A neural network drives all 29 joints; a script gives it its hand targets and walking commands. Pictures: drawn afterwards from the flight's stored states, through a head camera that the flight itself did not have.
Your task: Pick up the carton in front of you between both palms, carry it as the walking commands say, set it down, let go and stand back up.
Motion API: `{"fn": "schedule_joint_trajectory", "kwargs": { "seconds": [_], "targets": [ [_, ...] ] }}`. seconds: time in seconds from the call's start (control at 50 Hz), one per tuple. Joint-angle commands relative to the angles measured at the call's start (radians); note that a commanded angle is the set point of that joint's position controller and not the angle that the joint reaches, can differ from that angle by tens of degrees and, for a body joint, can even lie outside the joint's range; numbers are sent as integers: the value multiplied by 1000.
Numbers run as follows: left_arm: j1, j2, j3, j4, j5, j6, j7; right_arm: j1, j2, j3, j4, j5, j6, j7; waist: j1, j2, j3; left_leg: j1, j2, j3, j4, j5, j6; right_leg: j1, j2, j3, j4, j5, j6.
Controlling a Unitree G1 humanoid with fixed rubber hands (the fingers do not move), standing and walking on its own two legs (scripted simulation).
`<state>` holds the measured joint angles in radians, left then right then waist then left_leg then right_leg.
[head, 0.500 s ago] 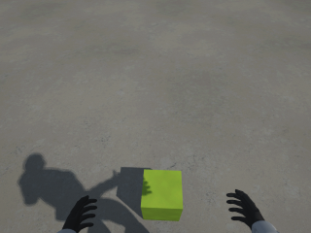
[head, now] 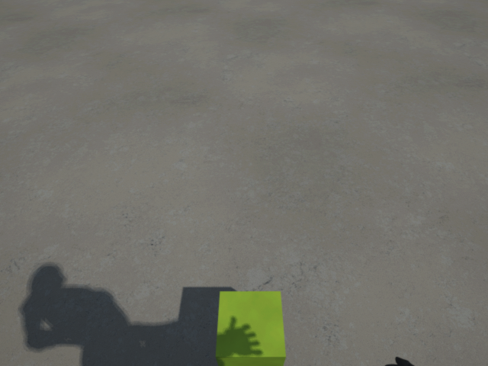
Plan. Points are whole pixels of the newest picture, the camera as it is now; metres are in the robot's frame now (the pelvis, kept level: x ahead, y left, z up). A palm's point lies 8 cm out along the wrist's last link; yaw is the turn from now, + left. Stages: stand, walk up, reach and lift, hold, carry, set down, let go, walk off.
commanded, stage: stand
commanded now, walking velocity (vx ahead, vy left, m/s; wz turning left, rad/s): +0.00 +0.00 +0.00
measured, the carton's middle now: (250, 334) +0.38 +0.01 -0.64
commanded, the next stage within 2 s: none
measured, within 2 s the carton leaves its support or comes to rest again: neither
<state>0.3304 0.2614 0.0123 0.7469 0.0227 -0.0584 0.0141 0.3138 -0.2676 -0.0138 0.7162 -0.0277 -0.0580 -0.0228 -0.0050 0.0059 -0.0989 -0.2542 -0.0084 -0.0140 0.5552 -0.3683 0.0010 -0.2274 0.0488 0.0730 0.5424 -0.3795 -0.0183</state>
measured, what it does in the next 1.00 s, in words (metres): stands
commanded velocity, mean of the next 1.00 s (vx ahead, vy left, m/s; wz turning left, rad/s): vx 0.00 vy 0.00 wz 0.00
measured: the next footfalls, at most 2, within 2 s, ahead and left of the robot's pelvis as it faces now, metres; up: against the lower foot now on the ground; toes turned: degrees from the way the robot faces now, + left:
none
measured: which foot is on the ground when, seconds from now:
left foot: down 0.00-1.00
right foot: down 0.00-1.00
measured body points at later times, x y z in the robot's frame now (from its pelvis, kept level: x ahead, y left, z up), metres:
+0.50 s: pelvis +0.01 +0.00 +0.00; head +0.00 +0.00 +0.45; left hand +0.04 +0.26 -0.14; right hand +0.03 -0.26 -0.14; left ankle -0.05 +0.12 -0.73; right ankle -0.07 -0.11 -0.73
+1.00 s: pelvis -0.02 +0.00 +0.01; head -0.02 +0.00 +0.46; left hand -0.04 +0.24 -0.15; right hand -0.05 -0.23 -0.15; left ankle -0.05 +0.12 -0.73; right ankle -0.06 -0.11 -0.73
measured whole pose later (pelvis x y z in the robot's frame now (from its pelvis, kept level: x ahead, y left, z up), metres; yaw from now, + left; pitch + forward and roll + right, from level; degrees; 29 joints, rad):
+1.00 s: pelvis -0.02 +0.00 +0.01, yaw -1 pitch -1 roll +0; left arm 0.37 0.18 -0.04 1.09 0.01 0.00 0.05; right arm 0.37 -0.19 0.04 1.08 -0.02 0.01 -0.05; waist 0.00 0.00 0.00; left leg -0.15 -0.01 0.00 0.49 -0.33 0.01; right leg -0.13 0.05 0.09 0.49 -0.34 -0.02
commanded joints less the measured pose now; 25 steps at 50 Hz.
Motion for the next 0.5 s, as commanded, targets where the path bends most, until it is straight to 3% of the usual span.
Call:
{"fn": "schedule_joint_trajectory", "kwargs": {
  "seconds": [0.0, 0.16, 0.48],
  "targets": [
    [38, 114, 23, -37, -6, -5, 8, 31, -113, -21, -40, 6, -6, -8, -2, -10, 6, 49, 98, -77, -15, 447, 3, -22, -114, 83, -29, 509, 1],
    [56, 113, 14, 7, -12, 17, 18, 66, -113, -9, 20, 11, 16, -18, -2, -6, 26, 50, 92, -57, -1, 467, 13, -12, -108, 78, -11, 544, -13],
    [82, 91, -6, 147, -10, 44, 28, 112, -90, 8, 170, 12, 49, -24, -2, -11, 107, 89, 89, -53, -58, 383, 23, 2, -107, 88, -62, 462, -27]
  ]
}}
